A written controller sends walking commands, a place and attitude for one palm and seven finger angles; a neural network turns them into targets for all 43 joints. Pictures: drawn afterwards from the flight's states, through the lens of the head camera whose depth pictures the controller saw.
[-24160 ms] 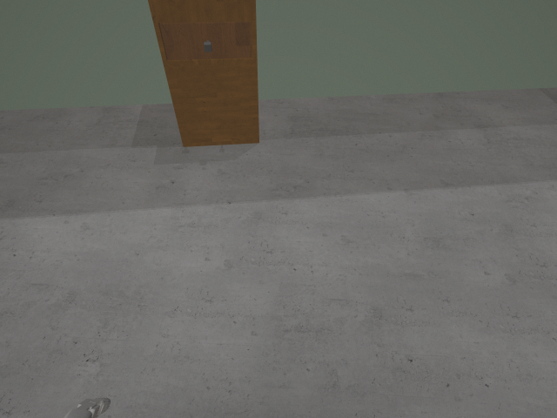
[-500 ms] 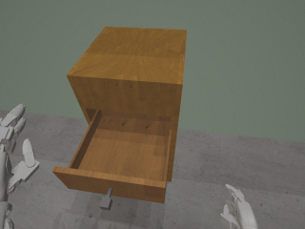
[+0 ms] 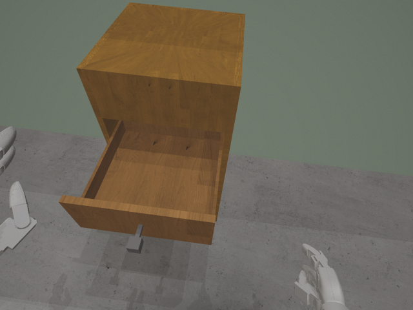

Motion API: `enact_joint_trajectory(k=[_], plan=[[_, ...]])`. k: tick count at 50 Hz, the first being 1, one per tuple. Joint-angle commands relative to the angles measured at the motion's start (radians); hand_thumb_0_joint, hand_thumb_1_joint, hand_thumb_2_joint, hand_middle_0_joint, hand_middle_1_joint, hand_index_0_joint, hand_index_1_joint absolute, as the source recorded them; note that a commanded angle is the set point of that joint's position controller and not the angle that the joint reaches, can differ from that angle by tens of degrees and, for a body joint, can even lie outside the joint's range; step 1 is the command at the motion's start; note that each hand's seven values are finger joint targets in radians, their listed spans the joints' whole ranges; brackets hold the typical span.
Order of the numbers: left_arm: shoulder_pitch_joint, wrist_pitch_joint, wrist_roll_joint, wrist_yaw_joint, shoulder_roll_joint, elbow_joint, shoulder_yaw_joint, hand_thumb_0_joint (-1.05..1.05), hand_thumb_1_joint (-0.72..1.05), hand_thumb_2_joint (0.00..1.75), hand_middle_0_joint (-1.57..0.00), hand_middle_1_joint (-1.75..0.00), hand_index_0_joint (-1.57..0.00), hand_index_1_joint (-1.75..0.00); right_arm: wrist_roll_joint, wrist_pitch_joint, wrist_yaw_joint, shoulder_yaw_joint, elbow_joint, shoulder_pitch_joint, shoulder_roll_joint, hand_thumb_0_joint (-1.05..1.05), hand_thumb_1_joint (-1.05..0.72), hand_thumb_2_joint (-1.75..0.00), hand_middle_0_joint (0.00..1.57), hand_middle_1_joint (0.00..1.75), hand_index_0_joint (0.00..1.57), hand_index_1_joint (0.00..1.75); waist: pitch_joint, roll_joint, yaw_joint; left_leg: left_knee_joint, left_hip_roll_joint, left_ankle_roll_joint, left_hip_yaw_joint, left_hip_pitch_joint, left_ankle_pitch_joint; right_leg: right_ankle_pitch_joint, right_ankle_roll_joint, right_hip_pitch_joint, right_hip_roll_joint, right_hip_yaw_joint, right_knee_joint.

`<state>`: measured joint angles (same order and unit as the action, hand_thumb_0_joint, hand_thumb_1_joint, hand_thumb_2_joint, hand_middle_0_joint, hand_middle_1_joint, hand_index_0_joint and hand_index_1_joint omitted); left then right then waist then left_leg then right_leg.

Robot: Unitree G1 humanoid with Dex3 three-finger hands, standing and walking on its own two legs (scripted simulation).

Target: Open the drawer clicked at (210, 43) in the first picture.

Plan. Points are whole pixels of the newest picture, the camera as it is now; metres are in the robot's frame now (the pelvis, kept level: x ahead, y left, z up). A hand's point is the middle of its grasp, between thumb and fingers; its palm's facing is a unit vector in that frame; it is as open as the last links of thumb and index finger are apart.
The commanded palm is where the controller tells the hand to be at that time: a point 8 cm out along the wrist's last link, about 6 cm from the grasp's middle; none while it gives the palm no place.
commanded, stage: step back with the hand held close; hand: left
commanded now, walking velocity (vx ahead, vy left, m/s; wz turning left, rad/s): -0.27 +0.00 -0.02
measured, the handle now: (137, 238) +0.30 +0.20 -0.18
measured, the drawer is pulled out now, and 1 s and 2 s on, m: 0.30 0.30 0.30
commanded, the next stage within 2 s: stop stepping back and stand still in 0.76 s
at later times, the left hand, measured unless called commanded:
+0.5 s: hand (16, 279) +0.13 +0.22 +0.17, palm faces +0.32 -0.83 -0.45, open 7.4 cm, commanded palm +0.06 +0.28 +0.19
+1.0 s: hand out of the picture +0.05 +0.20 +0.17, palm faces +0.23 -0.86 -0.46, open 7.4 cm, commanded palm -0.01 +0.26 +0.19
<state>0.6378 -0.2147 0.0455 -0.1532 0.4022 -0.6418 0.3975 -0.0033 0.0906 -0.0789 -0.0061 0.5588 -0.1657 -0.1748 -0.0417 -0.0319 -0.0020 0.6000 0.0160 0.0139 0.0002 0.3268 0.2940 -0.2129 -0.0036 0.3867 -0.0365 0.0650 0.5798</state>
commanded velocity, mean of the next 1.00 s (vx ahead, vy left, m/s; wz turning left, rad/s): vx -0.27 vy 0.02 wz -0.03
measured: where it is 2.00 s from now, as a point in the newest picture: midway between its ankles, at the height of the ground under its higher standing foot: outside the picture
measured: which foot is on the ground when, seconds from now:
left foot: down 0.00-0.88, up 0.90-1.00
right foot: down 0.00-0.60, up 0.62-0.82, down 0.84-1.00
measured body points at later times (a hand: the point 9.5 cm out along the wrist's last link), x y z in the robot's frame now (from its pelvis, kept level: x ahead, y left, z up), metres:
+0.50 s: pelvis -0.07 +0.00 +0.00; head -0.03 +0.01 +0.44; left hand +0.11 +0.27 +0.19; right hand +0.11 -0.24 -0.08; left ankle +0.01 +0.11 -0.72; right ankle +0.00 -0.12 -0.73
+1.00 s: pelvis -0.15 -0.02 +0.01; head -0.12 +0.00 +0.45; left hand +0.03 +0.24 +0.20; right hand +0.01 -0.25 -0.07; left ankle -0.12 +0.09 -0.70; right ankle -0.17 -0.14 -0.73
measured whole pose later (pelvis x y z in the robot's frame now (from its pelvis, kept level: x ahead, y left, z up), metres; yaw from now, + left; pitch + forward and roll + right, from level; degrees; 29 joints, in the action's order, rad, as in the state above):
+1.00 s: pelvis -0.15 -0.02 +0.01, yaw -2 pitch +3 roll +0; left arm 0.67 -0.24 0.04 -0.11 0.41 -0.68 0.38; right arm -0.01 0.09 -0.05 -0.02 0.61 -0.17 -0.17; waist -0.03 -0.06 0.03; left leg 0.78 0.00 -0.01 0.01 0.47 0.35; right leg -0.31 0.00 0.27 -0.02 0.01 0.53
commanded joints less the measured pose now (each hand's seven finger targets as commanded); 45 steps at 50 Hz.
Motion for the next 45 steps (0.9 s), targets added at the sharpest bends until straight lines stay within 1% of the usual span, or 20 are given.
enact_joint_trajectory(k=[1, 3, 5, 8, 9, 11, 14, 19, 22, 24, 27, 29, 30, 31, 33, 35, 40, 42, 44, 45], plan=[[-0.031, -0.061, 0.0, -0.024, 0.115, -0.162, 0.076, 0.0, 0.9, 0.9, -0.2, -0.3, -0.2, -0.3, -0.012, 0.053, -0.005, 0.056, -0.145, 0.057, -0.147, 0.0, -0.9, -0.9, 0.2, 0.3, 0.2, 0.3, 0.105, -0.009, 0.017, -0.076, -0.084, 0.022, -0.072, 0.153, 0.129, -0.068, -0.051, -0.13, -0.132, -0.243, -0.172], [-0.045, -0.061, -0.002, -0.03, 0.134, -0.161, 0.079, 0.0, 0.9, 0.9, -0.2, -0.3, -0.2, -0.3, -0.009, 0.046, -0.003, 0.056, -0.129, 0.044, -0.144, 0.0, -0.9, -0.9, 0.2, 0.3, 0.2, 0.3, 0.113, -0.084, 0.023, 0.045, -0.033, 0.008, -0.038, 0.059, 0.148, -0.202, -0.091, -0.026, -0.206, -0.312, -0.294], [-0.045, -0.057, -0.002, -0.033, 0.131, -0.159, 0.075, 0.0, 0.9, 0.9, -0.2, -0.3, -0.2, -0.3, -0.005, 0.037, -0.001, 0.048, -0.126, 0.055, -0.139, 0.0, -0.9, -0.9, 0.2, 0.3, 0.2, 0.3, 0.118, -0.112, 0.019, 0.067, -0.026, 0.008, -0.023, -0.019, 0.122, -0.242, -0.096, 0.032, -0.227, -0.271, -0.319], [-0.027, -0.064, -0.01, -0.039, 0.141, -0.203, 0.086, 0.0, 0.9, 0.9, -0.2, -0.3, -0.2, -0.3, 0.001, 0.035, -0.014, 0.041, -0.145, 0.081, -0.146, 0.0, -0.9, -0.9, 0.2, 0.3, 0.2, 0.3, 0.093, 0.089, 0.017, -0.201, -0.117, 0.037, -0.122, 0.045, 0.146, -0.251, -0.031, -0.016, -0.098, -0.147, -0.183], [-0.019, -0.068, -0.018, -0.043, 0.136, -0.215, 0.089, 0.0, 0.9, 0.9, -0.2, -0.3, -0.2, -0.3, 0.0, 0.041, -0.017, 0.04, -0.162, 0.093, -0.15, 0.0, -0.9, -0.9, 0.2, 0.3, 0.2, 0.3, 0.081, 0.189, 0.014, -0.319, -0.189, 0.061, -0.2, 0.189, 0.194, -0.246, -0.002, -0.128, -0.03, -0.097, -0.059], [0.002, -0.075, -0.029, -0.052, 0.117, -0.216, 0.094, 0.0, 0.9, 0.9, -0.2, -0.3, -0.2, -0.3, 0.004, 0.057, -0.022, 0.049, -0.174, 0.091, -0.152, 0.0, -0.9, -0.9, 0.2, 0.3, 0.2, 0.3, 0.082, 0.228, 0.012, -0.377, -0.261, 0.092, -0.266, 0.396, 0.269, -0.155, 0.01, -0.296, 0.039, -0.059, 0.12], [0.027, -0.083, -0.011, -0.034, 0.157, -0.206, 0.129, 0.0, 0.9, 0.9, -0.2, -0.3, -0.2, -0.3, -0.007, 0.074, -0.015, 0.057, -0.161, 0.088, -0.152, 0.0, -0.9, -0.9, 0.2, 0.3, 0.2, 0.3, 0.161, 0.152, 0.002, -0.198, -0.202, 0.064, -0.165, 0.26, -0.057, 0.064, 0.0, -0.27, -0.01, -0.11, 0.036], [0.011, -0.102, 0.008, -0.012, 0.139, -0.204, 0.109, 0.0, 0.9, 0.9, -0.2, -0.3, -0.2, -0.3, -0.013, 0.089, 0.001, 0.066, -0.127, 0.071, -0.157, 0.0, -0.9, -0.9, 0.2, 0.3, 0.2, 0.3, 0.213, 0.069, 0.006, -0.119, -0.144, 0.036, -0.112, 0.156, -0.073, 0.093, -0.027, -0.192, -0.054, -0.18, -0.046], [0.001, -0.101, 0.011, -0.019, 0.167, -0.199, 0.125, 0.0, 0.9, 0.9, -0.2, -0.3, -0.2, -0.3, -0.013, 0.079, 0.007, 0.075, -0.112, 0.068, -0.153, 0.0, -0.9, -0.9, 0.2, 0.3, 0.2, 0.3, 0.185, -0.036, 0.015, 0.023, -0.05, 0.003, -0.043, 0.094, 0.102, -0.088, -0.088, -0.044, -0.17, -0.332, -0.24], [-0.007, -0.091, 0.009, -0.024, 0.155, -0.2, 0.106, 0.0, 0.9, 0.9, -0.2, -0.3, -0.2, -0.3, -0.01, 0.061, 0.01, 0.071, -0.097, 0.069, -0.14, 0.0, -0.9, -0.9, 0.2, 0.3, 0.2, 0.3, 0.18, -0.103, 0.017, 0.129, -0.017, -0.008, -0.022, -0.013, 0.08, -0.12, -0.12, 0.059, -0.234, -0.33, -0.294], [-0.001, -0.081, 0.003, -0.027, 0.165, -0.191, 0.122, 0.0, 0.9, 0.9, -0.2, -0.3, -0.2, -0.3, -0.001, 0.042, 0.0, 0.066, -0.1, 0.102, -0.14, 0.0, -0.9, -0.9, 0.2, 0.3, 0.2, 0.3, 0.143, -0.021, 0.018, -0.094, -0.079, 0.017, -0.082, -0.007, 0.03, -0.101, -0.062, 0.058, -0.124, -0.213, -0.198], [-0.005, -0.097, -0.006, -0.023, 0.153, -0.239, 0.109, 0.0, 0.9, 0.9, -0.2, -0.3, -0.2, -0.3, -0.006, 0.055, -0.004, 0.058, -0.139, 0.115, -0.156, 0.0, -0.9, -0.9, 0.2, 0.3, 0.2, 0.3, 0.133, 0.25, 0.012, -0.33, -0.261, 0.079, -0.253, 0.199, 0.105, -0.192, 0.005, -0.09, 0.029, -0.083, 0.099], [-0.01, -0.108, -0.006, -0.021, 0.149, -0.241, 0.117, 0.0, 0.9, 0.9, -0.2, -0.3, -0.2, -0.3, -0.002, 0.071, -0.006, 0.061, -0.145, 0.113, -0.152, 0.0, -0.9, -0.9, 0.2, 0.3, 0.2, 0.3, 0.141, 0.304, 0.015, -0.439, -0.35, 0.123, -0.344, 0.342, 0.278, -0.262, 0.014, -0.191, 0.079, -0.07, 0.293], [-0.008, -0.112, -0.003, -0.02, 0.14, -0.232, 0.112, 0.0, 0.9, 0.9, -0.2, -0.3, -0.2, -0.3, -0.003, 0.082, -0.007, 0.065, -0.138, 0.087, -0.143, 0.0, -0.9, -0.9, 0.2, 0.3, 0.2, 0.3, 0.138, 0.272, 0.022, -0.446, -0.366, 0.142, -0.336, 0.356, 0.264, -0.283, 0.008, -0.182, 0.086, -0.098, 0.414], [-0.009, -0.112, 0.012, -0.023, 0.143, -0.24, 0.112, 0.0, 0.9, 0.9, -0.2, -0.3, -0.2, -0.3, 0.007, 0.104, -0.005, 0.068, -0.113, 0.076, -0.137, 0.0, -0.9, -0.9, 0.2, 0.3, 0.2, 0.3, 0.172, 0.177, 0.009, -0.295, -0.341, 0.149, -0.267, 0.135, -0.122, -0.325, 0.007, -0.049, 0.06, -0.116, 0.336], [0.002, -0.11, 0.021, -0.01, 0.122, -0.233, 0.091, 0.0, 0.9, 0.9, -0.2, -0.3, -0.2, -0.3, 0.009, 0.12, 0.01, 0.065, -0.085, 0.065, -0.148, 0.0, -0.9, -0.9, 0.2, 0.3, 0.2, 0.3, 0.199, 0.22, 0.004, -0.248, -0.32, 0.136, -0.208, -0.005, -0.271, -0.305, 0.015, -0.028, 0.052, -0.078, 0.218], [-0.07, -0.112, 0.034, 0.026, 0.146, -0.237, 0.09, 0.0, 0.9, 0.9, -0.2, -0.3, -0.2, -0.3, 0.005, 0.134, 0.031, 0.045, -0.082, 0.105, -0.164, 0.0, -0.9, -0.9, 0.2, 0.3, 0.2, 0.3, 0.18, 0.223, -0.014, -0.237, -0.276, 0.084, -0.17, 0.025, -0.1, -0.145, 0.0, -0.178, 0.053, -0.045, -0.091], [-0.076, -0.125, 0.032, 0.035, 0.206, -0.253, 0.145, 0.0, 0.9, 0.9, -0.2, -0.3, -0.2, -0.3, 0.002, 0.121, 0.033, 0.048, -0.088, 0.112, -0.16, 0.0, -0.9, -0.9, 0.2, 0.3, 0.2, 0.3, 0.165, 0.145, -0.014, -0.139, -0.189, 0.031, -0.084, 0.039, 0.016, -0.049, -0.035, -0.158, -0.012, -0.086, -0.232], [0.0, -0.109, 0.04, 0.042, 0.168, -0.201, 0.105, 0.0, 0.9, 0.9, -0.2, -0.3, -0.2, -0.3, -0.034, 0.103, 0.031, 0.075, -0.101, 0.059, -0.143, 0.0, -0.9, -0.9, 0.2, 0.3, 0.2, 0.3, 0.192, -0.157, 0.013, 0.352, 0.008, -0.06, 0.032, -0.066, 0.074, -0.241, -0.178, 0.111, -0.288, -0.394, -0.375], [0.014, -0.086, 0.025, 0.025, 0.177, -0.187, 0.133, 0.0, 0.9, 0.9, -0.2, -0.3, -0.2, -0.3, -0.022, 0.072, 0.029, 0.073, -0.086, 0.071, -0.128, 0.0, -0.9, -0.9, 0.2, 0.3, 0.2, 0.3, 0.176, -0.162, 0.007, 0.495, -0.004, -0.043, 0.0, 0.018, 0.096, -0.058, -0.211, 0.079, -0.333, -0.389, -0.35]])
